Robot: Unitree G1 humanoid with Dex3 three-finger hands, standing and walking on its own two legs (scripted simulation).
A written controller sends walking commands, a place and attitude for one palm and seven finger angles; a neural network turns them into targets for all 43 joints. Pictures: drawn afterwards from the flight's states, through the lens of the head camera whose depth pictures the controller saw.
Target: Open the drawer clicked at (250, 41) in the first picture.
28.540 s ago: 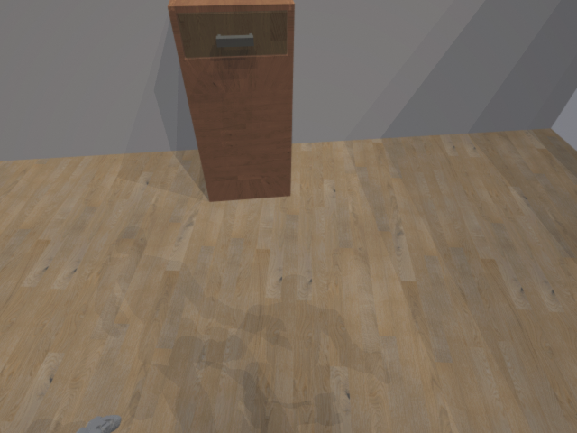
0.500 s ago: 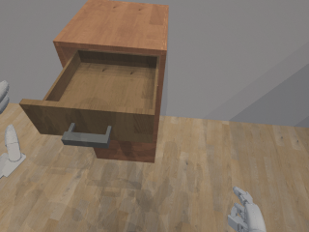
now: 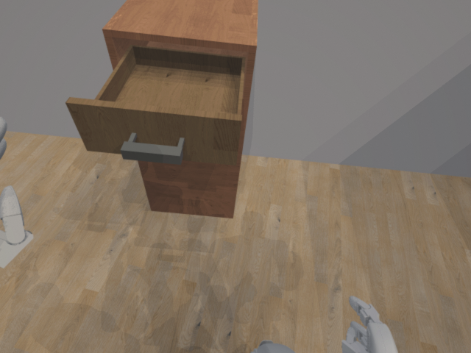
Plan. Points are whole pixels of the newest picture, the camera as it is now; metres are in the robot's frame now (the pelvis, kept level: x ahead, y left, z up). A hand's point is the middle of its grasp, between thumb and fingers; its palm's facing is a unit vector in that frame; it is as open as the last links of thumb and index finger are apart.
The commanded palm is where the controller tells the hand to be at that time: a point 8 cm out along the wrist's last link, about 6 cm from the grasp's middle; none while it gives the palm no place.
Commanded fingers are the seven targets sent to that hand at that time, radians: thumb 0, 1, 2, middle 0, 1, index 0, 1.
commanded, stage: stop stepping back and stand still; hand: left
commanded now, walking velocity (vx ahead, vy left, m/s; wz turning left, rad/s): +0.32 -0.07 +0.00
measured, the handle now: (155, 146) +0.51 +0.21 +0.02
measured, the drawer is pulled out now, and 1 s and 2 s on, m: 0.29 0.29 0.29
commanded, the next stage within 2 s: let the arm hang, fingers relaxed in 1.12 s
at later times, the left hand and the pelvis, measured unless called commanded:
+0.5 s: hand (2, 290) +0.14 +0.23 +0.21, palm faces +0.40 -0.82 -0.42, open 7.5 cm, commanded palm +0.08 +0.27 +0.21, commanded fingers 0.00 0.90 0.90 -0.20 -0.30 -0.20 -0.30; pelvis -0.06 -0.01 +0.00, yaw -2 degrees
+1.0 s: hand (56, 269) +0.17 +0.20 +0.20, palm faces +0.37 -0.81 -0.45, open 7.4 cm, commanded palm +0.10 +0.24 +0.21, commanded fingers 0.00 0.90 0.90 -0.20 -0.30 -0.20 -0.30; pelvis -0.04 -0.03 +0.00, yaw -2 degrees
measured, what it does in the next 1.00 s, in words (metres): steps on the spot: right foot, then right foot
